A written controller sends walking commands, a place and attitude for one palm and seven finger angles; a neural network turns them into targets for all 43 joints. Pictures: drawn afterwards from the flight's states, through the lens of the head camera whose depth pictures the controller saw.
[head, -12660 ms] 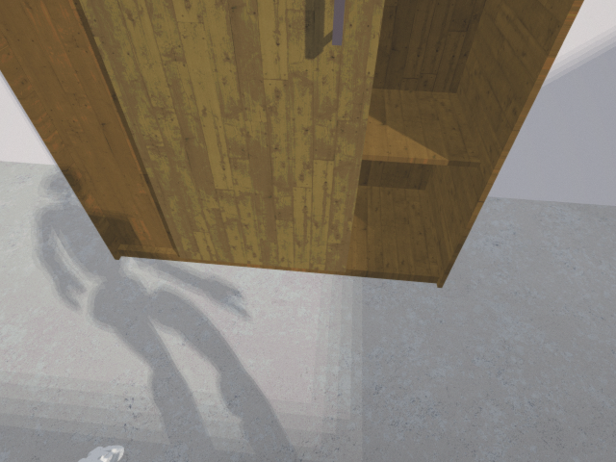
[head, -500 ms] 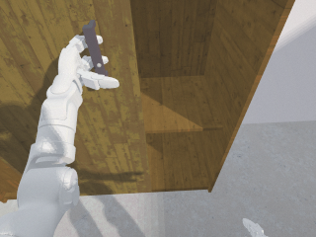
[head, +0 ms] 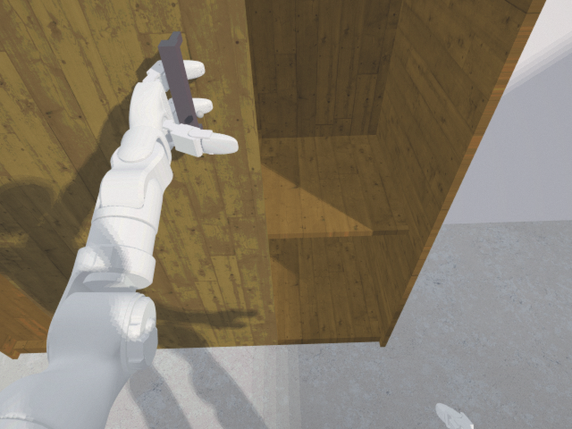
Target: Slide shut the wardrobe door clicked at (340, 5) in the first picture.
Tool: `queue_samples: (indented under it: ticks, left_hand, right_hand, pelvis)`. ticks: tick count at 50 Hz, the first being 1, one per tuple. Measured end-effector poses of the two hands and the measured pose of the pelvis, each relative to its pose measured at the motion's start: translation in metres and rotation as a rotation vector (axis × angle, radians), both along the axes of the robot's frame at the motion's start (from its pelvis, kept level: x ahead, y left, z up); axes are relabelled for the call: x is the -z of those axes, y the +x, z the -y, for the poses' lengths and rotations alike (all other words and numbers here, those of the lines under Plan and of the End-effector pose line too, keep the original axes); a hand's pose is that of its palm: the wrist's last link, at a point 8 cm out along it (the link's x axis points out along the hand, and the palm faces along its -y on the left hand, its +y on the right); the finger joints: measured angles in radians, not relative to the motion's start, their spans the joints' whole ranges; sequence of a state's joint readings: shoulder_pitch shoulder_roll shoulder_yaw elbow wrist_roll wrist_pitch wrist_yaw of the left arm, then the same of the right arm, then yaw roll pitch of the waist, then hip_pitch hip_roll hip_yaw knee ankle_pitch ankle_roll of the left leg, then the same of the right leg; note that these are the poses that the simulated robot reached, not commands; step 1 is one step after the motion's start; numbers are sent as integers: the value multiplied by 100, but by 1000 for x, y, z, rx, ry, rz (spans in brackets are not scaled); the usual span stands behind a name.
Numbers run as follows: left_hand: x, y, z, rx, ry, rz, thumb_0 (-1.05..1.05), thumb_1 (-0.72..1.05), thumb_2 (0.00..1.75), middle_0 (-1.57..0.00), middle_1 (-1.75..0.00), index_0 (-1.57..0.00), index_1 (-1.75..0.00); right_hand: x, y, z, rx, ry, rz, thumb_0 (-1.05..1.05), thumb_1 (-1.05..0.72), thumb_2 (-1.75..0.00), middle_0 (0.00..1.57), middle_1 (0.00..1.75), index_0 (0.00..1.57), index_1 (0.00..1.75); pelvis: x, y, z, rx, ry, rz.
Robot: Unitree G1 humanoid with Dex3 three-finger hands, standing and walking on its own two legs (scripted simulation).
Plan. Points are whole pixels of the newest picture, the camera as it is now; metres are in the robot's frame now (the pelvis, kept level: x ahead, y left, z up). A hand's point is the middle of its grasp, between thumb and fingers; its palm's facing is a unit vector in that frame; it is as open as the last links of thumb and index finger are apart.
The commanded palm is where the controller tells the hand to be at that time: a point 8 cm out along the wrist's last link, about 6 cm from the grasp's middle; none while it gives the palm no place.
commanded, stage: slide the fingers in behind the handle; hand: left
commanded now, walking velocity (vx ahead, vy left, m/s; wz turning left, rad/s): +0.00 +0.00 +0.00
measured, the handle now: (186, 96) +0.50 +0.17 +0.23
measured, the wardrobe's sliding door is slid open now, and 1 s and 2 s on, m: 0.37 0.37 0.37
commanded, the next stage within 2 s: grip the handle and tug to test in 0.38 s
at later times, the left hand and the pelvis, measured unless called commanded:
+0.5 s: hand (199, 114) +0.45 +0.14 +0.24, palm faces +0.08 -1.00 +0.02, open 14.1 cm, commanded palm +0.42 +0.18 +0.24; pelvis +0.00 +0.00 +0.00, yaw -1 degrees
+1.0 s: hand (197, 113) +0.45 +0.14 +0.24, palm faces +0.10 -1.00 +0.01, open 8.3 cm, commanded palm +0.43 +0.18 +0.24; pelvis +0.00 +0.00 +0.00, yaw +0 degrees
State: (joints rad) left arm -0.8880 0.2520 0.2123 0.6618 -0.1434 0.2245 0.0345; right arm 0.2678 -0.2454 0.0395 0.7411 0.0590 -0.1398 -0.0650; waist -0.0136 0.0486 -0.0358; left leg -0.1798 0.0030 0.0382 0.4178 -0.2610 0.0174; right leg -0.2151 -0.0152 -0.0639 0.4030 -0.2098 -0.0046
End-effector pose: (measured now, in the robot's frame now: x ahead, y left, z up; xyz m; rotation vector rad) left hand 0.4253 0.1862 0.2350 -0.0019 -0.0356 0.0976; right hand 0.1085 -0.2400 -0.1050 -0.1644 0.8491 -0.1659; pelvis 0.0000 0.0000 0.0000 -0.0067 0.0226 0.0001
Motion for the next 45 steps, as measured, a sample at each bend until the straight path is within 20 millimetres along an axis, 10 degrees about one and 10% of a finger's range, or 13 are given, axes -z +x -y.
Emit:
queue_samples:
  ticks: [29, 45]
  left_hand:
    - [0, -2, -1, 18, -17, 20, -1, -48, 31, -27, -121, -27, -120]
    - [-2, -3, -3, 4, -9, 4, 0, 8, 55, -34, -129, -33, -128]
  right_hand:
    - [-6, 15, -6, -3, 10, 44, 2, -91, -90, 20, 30, 20, 30]
    - [-7, 20, -6, -11, 2, 33, 2, -91, -90, 20, 30, 20, 30]
  pelvis:
    - [0, 4, -4, 12, -1, 6]
    - [-1, 4, -4, 3, -2, 5]
